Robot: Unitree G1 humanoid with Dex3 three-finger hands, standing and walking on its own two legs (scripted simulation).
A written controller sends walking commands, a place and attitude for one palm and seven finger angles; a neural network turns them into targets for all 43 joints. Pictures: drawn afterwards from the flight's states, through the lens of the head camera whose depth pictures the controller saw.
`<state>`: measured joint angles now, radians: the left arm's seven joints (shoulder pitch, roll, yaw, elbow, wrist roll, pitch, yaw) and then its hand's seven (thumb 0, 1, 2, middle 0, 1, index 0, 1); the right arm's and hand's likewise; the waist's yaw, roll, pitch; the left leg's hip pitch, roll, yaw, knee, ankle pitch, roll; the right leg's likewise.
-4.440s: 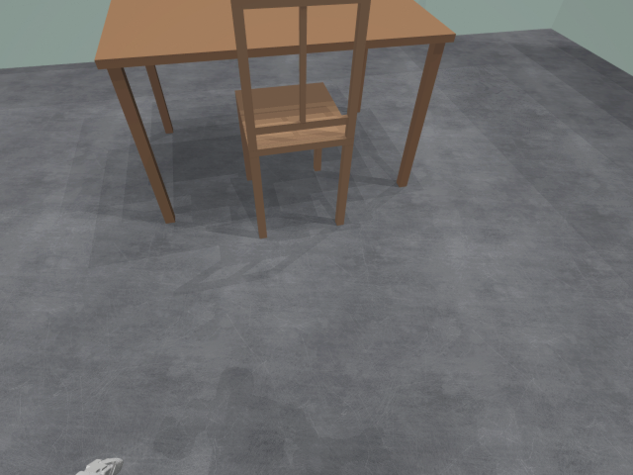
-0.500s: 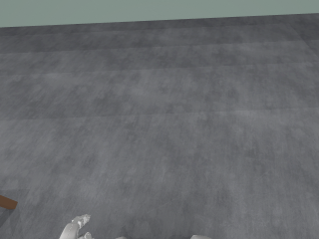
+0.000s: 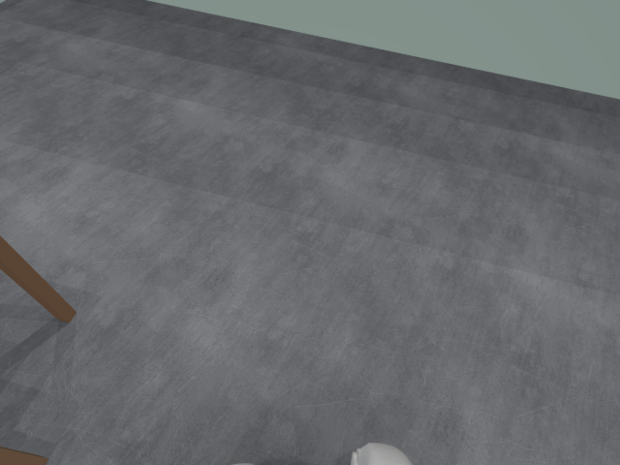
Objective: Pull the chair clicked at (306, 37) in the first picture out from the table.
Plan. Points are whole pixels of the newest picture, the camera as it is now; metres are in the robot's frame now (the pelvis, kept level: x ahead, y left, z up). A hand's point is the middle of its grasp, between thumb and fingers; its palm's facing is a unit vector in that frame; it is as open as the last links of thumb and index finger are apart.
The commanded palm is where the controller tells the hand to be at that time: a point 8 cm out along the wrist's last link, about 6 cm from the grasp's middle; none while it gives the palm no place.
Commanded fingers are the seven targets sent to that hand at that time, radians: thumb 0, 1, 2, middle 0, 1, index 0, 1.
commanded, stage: turn to face it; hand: left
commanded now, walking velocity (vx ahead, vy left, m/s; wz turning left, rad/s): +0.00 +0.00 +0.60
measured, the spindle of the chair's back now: out of the picture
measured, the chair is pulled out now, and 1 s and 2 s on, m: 0.00 0.00 0.00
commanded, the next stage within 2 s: none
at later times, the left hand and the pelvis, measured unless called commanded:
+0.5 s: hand out of the picture +0.01 +0.15 -0.14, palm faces +0.33 -0.90 -0.29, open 7.4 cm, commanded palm none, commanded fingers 0.00 0.90 0.90 -0.20 -0.30 -0.20 -0.30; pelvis -0.03 -0.07 +0.00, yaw +19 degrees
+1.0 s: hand out of the picture -0.15 +0.17 -0.17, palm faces +0.64 -0.72 -0.27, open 7.4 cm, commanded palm none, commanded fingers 0.00 0.90 0.90 -0.20 -0.30 -0.20 -0.30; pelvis -0.06 -0.04 +0.00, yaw +37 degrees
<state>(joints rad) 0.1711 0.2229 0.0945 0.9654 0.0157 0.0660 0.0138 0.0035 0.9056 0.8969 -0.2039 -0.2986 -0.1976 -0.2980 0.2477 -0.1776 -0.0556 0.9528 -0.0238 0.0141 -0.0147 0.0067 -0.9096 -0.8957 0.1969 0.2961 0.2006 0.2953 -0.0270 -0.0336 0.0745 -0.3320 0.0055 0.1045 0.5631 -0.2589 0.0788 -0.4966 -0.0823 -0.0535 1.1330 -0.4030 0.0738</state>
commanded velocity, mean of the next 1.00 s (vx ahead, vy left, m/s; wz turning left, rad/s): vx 0.00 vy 0.00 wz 0.60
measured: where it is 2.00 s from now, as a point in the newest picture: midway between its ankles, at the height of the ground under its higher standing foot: outside the picture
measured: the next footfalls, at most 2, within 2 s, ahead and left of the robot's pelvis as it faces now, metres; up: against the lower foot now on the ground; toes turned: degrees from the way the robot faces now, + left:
right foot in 0.38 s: +0.03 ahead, -0.17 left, +0.00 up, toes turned +13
left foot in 0.82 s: -0.08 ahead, +0.06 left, +0.00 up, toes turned +39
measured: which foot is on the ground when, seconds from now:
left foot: down 0.00-0.38, up 0.40-0.80, down 0.82-1.00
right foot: up 0.00-0.36, down 0.38-0.82, up 0.84-1.00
